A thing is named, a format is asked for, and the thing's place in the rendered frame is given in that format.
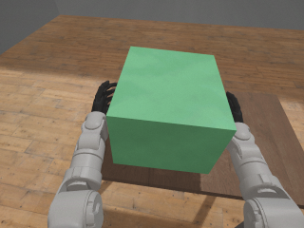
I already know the carton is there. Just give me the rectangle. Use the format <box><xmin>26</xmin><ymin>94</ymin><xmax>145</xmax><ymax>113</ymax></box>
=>
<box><xmin>106</xmin><ymin>46</ymin><xmax>237</xmax><ymax>175</ymax></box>

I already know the robot left upper arm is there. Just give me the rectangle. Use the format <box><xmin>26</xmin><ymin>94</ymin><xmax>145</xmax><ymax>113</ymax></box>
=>
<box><xmin>48</xmin><ymin>189</ymin><xmax>104</xmax><ymax>228</ymax></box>

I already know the robot right forearm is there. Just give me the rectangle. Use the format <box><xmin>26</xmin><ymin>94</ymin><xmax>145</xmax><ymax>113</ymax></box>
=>
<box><xmin>226</xmin><ymin>122</ymin><xmax>304</xmax><ymax>218</ymax></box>

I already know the table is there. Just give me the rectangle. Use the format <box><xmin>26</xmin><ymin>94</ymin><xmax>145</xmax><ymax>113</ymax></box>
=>
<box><xmin>101</xmin><ymin>81</ymin><xmax>304</xmax><ymax>228</ymax></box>

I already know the robot left forearm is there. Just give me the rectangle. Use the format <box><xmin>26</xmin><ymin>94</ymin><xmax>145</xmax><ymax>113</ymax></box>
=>
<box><xmin>47</xmin><ymin>111</ymin><xmax>108</xmax><ymax>228</ymax></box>

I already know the robot left hand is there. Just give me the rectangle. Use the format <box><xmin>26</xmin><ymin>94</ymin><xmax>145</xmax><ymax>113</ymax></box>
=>
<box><xmin>91</xmin><ymin>80</ymin><xmax>118</xmax><ymax>115</ymax></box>

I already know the robot right hand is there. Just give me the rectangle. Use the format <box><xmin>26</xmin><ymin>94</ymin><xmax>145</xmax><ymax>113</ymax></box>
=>
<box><xmin>226</xmin><ymin>91</ymin><xmax>244</xmax><ymax>123</ymax></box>

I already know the robot right upper arm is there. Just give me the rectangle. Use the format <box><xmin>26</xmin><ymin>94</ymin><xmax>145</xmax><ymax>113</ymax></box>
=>
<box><xmin>243</xmin><ymin>197</ymin><xmax>304</xmax><ymax>228</ymax></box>

